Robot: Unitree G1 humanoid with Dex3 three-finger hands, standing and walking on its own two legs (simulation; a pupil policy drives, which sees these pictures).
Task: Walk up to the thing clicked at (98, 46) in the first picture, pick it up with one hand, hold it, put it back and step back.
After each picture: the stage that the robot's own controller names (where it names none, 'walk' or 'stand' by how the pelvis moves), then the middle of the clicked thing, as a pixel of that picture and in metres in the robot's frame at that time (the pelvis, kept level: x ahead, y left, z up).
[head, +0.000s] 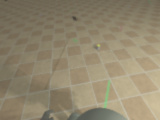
stand; (98, 47) +1.53 -0.18 -0.72
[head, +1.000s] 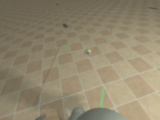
walk; (89, 52) +1.41 +0.14 -0.70
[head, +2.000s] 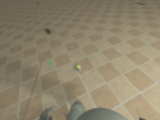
walk; (79, 68) +0.88 +0.26 -0.72
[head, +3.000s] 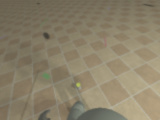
walk; (78, 86) +0.54 +0.23 -0.72
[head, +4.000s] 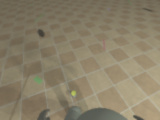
stand; (74, 94) +0.39 +0.20 -0.70
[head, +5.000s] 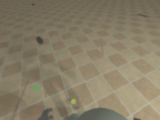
stand; (73, 102) +0.33 +0.20 -0.72
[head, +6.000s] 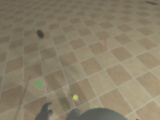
stand; (75, 98) +0.31 +0.19 -0.71
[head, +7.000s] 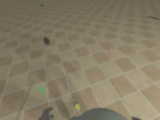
stand; (77, 107) +0.28 +0.15 -0.72
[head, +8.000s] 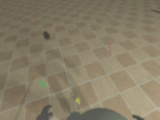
stand; (78, 101) +0.31 +0.15 -0.72
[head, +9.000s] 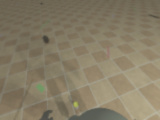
stand; (76, 105) +0.30 +0.17 -0.72
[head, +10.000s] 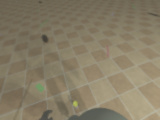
stand; (75, 104) +0.29 +0.18 -0.72
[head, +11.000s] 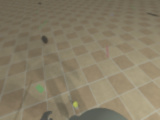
stand; (75, 105) +0.29 +0.18 -0.73
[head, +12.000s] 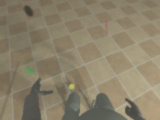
go down; (72, 87) +0.32 +0.17 -0.59
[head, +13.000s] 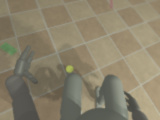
go down; (69, 70) +0.39 +0.17 -0.32
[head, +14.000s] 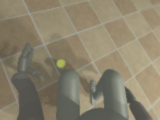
close in; (61, 64) +0.39 +0.18 -0.27
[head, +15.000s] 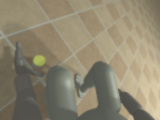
close in; (38, 62) +0.39 +0.20 -0.23
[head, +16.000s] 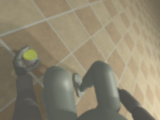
close; (32, 59) +0.40 +0.23 -0.22
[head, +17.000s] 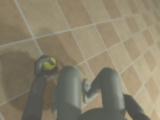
lift; (49, 65) +0.33 +0.24 -0.17
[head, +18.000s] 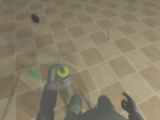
lift; (64, 76) +0.31 +0.18 +0.01
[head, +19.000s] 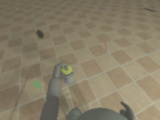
hold; (67, 74) +0.33 +0.17 +0.01
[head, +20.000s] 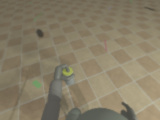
hold; (68, 76) +0.32 +0.16 +0.00
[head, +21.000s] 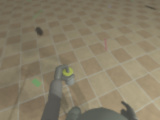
crouch; (68, 76) +0.32 +0.16 -0.02
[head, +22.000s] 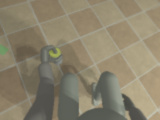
lower; (56, 56) +0.43 +0.21 -0.11
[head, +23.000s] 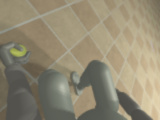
lower; (20, 55) +0.44 +0.26 -0.23
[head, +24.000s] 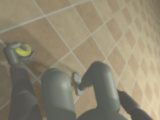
lower; (25, 54) +0.42 +0.26 -0.23
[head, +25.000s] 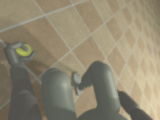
lower; (25, 54) +0.42 +0.26 -0.23
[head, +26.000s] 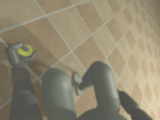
lower; (26, 54) +0.42 +0.25 -0.23
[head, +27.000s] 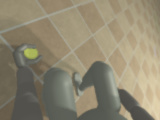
open; (30, 56) +0.41 +0.24 -0.24
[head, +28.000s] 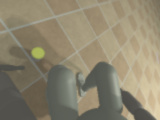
stand; (37, 55) +0.41 +0.23 -0.23
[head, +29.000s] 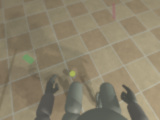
stand; (72, 74) +0.40 +0.17 -0.47
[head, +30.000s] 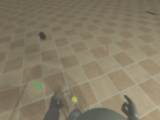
stand; (74, 100) +0.34 +0.17 -0.66
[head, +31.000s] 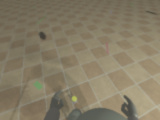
stand; (74, 99) +0.34 +0.17 -0.67
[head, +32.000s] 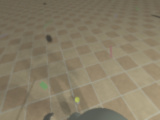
stand; (77, 100) +0.36 +0.17 -0.71
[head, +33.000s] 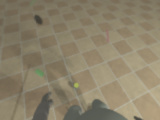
walk; (76, 86) +0.40 +0.11 -0.71
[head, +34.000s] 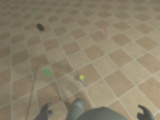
walk; (81, 78) +0.54 +0.16 -0.69
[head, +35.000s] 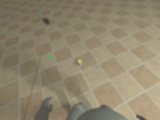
walk; (79, 63) +0.84 +0.22 -0.70
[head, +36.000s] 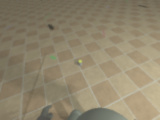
stand; (80, 63) +1.00 +0.21 -0.71
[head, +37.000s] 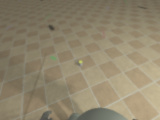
stand; (80, 63) +1.01 +0.19 -0.72
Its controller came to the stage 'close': yes
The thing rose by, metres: 0.71
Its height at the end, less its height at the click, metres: +0.00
